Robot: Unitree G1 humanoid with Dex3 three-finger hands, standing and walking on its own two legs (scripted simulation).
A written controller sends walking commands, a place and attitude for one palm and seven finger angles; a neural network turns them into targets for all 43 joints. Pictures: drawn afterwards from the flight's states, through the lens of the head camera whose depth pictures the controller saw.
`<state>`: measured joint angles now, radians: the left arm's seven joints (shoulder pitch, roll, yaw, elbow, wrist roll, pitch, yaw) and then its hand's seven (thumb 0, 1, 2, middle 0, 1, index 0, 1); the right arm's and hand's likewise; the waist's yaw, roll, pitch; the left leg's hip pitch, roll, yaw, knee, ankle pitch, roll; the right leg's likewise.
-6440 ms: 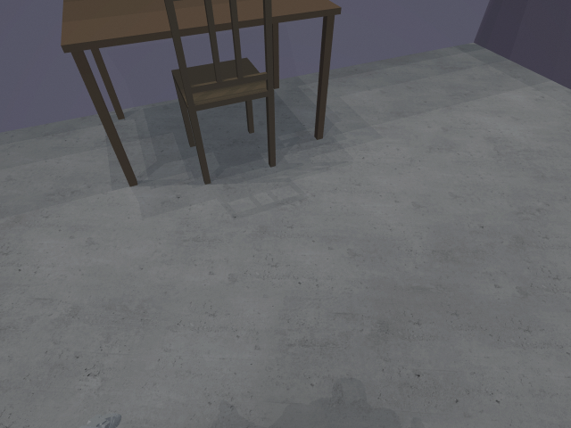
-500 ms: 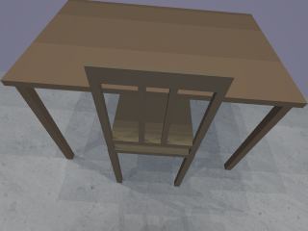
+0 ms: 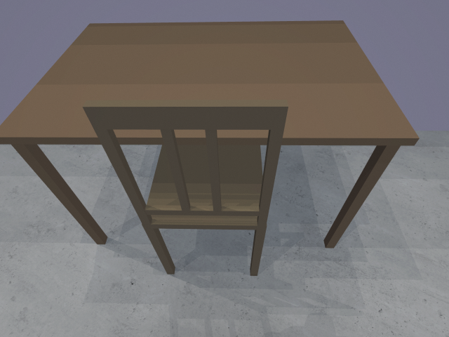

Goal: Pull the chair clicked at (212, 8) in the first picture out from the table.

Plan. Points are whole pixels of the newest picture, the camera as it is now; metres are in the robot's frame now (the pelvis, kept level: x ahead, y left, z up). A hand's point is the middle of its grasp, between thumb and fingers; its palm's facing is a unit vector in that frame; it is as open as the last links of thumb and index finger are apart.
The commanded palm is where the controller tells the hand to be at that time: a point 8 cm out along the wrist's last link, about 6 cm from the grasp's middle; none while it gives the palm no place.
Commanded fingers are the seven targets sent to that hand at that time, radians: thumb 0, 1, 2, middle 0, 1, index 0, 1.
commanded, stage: come to a stop and stand still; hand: left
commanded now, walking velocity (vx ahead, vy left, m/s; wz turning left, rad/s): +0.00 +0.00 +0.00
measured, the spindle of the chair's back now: (178, 174) +0.50 +0.15 -0.07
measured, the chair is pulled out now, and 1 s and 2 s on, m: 0.00 0.00 0.00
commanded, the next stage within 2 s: look again from close up in 0.12 s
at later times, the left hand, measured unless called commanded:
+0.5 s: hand out of the picture +0.02 +0.22 -0.18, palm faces +0.06 -0.98 -0.19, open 7.3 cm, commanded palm none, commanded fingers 0.00 0.90 0.90 -0.20 -0.30 -0.20 -0.30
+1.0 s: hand out of the picture +0.03 +0.25 -0.18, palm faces +0.01 -0.98 -0.19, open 7.3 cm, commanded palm none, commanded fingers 0.00 0.90 0.90 -0.20 -0.30 -0.20 -0.30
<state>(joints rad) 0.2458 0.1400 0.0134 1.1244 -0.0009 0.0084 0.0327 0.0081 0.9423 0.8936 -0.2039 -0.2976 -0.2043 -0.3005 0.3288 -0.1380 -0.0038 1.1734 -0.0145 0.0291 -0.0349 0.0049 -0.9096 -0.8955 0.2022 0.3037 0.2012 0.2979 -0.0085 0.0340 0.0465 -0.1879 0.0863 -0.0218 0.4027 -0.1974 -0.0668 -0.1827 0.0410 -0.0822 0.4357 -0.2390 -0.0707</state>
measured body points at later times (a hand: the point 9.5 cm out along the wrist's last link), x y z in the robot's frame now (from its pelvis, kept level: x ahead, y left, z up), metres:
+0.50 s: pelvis +0.02 +0.05 -0.01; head +0.02 +0.06 +0.44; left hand +0.02 +0.27 -0.17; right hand +0.05 -0.18 -0.16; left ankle +0.00 +0.15 -0.74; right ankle +0.00 -0.07 -0.74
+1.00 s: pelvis +0.03 +0.08 +0.00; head +0.04 +0.09 +0.45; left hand +0.03 +0.31 -0.17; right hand +0.02 -0.14 -0.16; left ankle +0.00 +0.15 -0.74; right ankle +0.00 -0.07 -0.74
